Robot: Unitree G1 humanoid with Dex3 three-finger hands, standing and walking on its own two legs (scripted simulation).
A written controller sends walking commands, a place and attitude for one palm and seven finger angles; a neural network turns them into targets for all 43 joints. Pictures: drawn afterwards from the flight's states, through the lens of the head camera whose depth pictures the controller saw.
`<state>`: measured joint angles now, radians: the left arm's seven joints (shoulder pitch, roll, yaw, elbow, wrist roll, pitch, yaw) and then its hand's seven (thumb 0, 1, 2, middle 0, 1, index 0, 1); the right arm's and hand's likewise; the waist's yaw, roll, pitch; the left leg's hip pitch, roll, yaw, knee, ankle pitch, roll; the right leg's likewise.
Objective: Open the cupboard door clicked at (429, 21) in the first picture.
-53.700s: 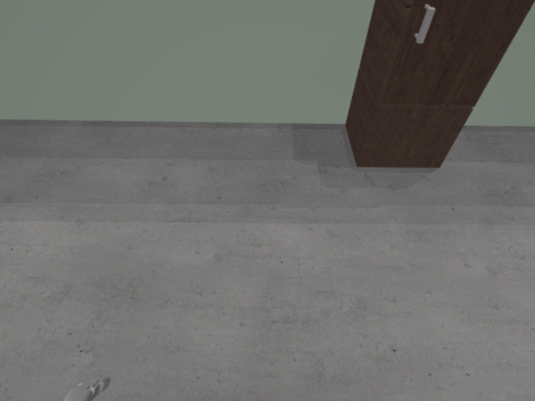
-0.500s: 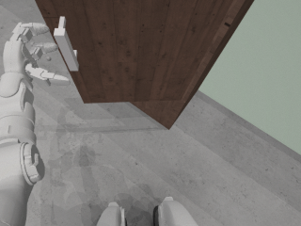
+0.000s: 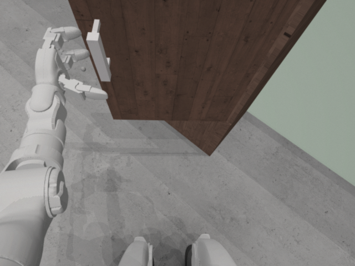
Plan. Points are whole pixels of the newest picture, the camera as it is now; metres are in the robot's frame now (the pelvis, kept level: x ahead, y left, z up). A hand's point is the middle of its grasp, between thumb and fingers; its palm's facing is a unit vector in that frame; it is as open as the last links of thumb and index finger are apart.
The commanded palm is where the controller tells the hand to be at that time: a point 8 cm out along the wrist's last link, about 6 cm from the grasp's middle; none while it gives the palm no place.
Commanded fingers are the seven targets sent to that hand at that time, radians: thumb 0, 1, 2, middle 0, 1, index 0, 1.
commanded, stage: slide the fingers in behind the handle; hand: left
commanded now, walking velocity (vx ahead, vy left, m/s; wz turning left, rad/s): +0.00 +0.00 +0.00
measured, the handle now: (101, 52) +0.56 +0.15 +0.08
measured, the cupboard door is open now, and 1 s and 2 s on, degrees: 41 41 41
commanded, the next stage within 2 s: move the hooked fingers beside the handle in 0.26 s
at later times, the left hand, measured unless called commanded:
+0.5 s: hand (87, 73) +0.50 +0.18 +0.08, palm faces +0.03 -1.00 -0.02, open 15.5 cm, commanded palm +0.49 +0.18 +0.07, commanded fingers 0.00 -0.50 0.30 -0.30 -1.20 -0.30 -1.20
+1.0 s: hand (95, 67) +0.52 +0.16 +0.08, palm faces +0.00 -1.00 -0.06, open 13.9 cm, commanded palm +0.49 +0.21 +0.07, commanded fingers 0.00 -0.50 0.30 -0.30 -1.20 -0.30 -1.20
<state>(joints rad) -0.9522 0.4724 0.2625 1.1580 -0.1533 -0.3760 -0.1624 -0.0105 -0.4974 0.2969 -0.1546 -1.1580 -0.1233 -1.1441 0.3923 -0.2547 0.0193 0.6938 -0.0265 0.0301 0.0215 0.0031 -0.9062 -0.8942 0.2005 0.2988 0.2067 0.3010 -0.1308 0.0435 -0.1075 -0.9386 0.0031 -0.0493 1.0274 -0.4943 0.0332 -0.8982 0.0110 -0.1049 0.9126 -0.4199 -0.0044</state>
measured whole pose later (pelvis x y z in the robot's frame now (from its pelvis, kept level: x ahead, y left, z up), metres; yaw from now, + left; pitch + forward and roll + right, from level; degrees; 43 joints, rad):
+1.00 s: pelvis -0.02 -0.01 -0.01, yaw -3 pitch +23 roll -3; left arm -0.95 0.56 0.44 1.20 -0.05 -0.40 -0.23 -0.01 -0.50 0.30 -0.31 -1.20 -0.32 -1.21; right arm 0.39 -0.28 0.04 0.62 -0.01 0.03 -0.01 0.00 -0.91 -0.89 0.20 0.30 0.21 0.30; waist -0.19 0.04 -0.09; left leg -0.95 0.03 0.01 1.04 -0.48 0.03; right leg -0.96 0.04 -0.04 0.96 -0.40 -0.02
